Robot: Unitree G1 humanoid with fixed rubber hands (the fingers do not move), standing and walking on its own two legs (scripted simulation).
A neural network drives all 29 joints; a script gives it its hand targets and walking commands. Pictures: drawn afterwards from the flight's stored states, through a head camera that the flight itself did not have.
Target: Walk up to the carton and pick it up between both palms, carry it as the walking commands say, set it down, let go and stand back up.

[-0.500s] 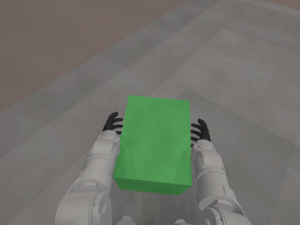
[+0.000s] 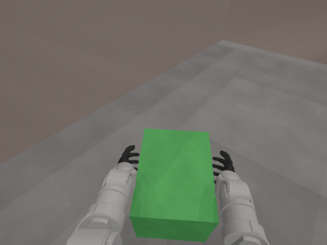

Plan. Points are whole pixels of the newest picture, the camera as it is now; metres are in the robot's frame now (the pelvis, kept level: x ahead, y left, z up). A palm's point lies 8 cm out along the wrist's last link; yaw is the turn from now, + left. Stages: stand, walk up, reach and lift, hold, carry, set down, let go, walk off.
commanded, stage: reach and lift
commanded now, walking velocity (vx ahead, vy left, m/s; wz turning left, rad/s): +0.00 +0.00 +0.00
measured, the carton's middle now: (173, 183) +0.34 -0.01 -0.04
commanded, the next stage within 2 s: hold in 1.52 s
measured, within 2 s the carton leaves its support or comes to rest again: neither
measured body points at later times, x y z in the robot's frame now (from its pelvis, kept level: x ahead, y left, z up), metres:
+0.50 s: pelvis +0.00 +0.00 +0.01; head -0.06 +0.00 +0.45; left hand +0.34 +0.14 +0.06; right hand +0.32 -0.14 +0.05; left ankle +0.05 +0.12 -0.73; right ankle +0.03 -0.11 -0.73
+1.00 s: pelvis +0.01 -0.01 +0.01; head -0.06 -0.01 +0.45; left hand +0.34 +0.13 +0.05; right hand +0.32 -0.15 +0.05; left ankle +0.05 +0.12 -0.73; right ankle +0.03 -0.11 -0.73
